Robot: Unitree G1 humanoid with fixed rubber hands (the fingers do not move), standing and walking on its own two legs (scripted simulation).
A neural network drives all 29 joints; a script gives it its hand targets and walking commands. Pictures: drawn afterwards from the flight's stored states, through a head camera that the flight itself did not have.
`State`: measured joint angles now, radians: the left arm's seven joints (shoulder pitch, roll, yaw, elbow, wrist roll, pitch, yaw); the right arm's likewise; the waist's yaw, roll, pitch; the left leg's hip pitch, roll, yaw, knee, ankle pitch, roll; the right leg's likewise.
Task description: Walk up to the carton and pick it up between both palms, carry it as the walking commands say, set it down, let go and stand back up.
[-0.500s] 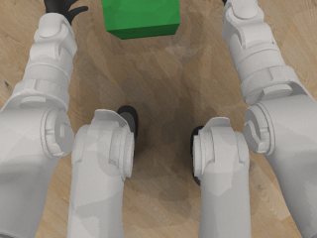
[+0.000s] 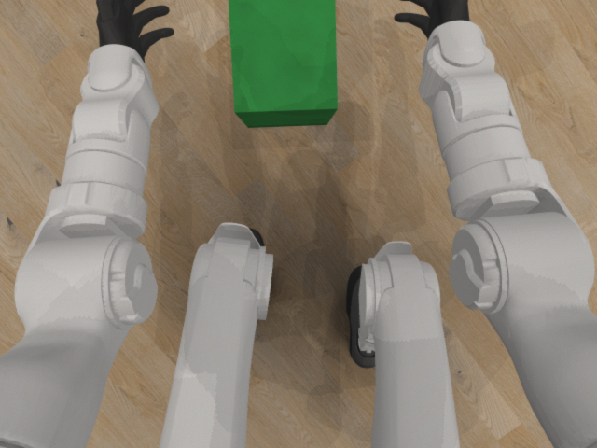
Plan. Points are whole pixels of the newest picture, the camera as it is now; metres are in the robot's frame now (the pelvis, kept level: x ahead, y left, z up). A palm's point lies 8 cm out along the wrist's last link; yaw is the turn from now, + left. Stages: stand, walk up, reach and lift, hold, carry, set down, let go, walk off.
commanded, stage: set down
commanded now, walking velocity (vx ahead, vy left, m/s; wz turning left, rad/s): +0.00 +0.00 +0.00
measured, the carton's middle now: (284, 46) +0.60 +0.09 -0.36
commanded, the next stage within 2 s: let go in 0.88 s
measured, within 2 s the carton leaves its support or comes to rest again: neither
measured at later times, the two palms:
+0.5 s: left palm out of the picture +0.50 +0.25 +0.01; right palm out of the picture +0.56 -0.09 +0.01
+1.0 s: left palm out of the picture +0.50 +0.24 +0.12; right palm out of the picture +0.55 -0.09 +0.13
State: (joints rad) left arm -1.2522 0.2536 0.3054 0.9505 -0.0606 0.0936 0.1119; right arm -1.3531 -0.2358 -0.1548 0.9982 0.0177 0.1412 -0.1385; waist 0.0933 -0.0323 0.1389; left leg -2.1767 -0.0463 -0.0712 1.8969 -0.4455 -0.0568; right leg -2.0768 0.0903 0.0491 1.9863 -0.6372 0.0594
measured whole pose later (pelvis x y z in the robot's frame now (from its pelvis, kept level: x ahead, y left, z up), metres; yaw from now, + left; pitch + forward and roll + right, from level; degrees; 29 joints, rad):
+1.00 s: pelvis +0.05 +0.01 +0.23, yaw +0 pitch +43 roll -1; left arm -0.98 0.11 0.45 0.79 0.15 0.10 0.01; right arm -1.05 -0.09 -0.31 0.85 -0.18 0.13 -0.09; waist 0.08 -0.03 -0.05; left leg -1.49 -0.01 -0.06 0.98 -0.23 -0.02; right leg -1.42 0.05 0.08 1.03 -0.36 0.04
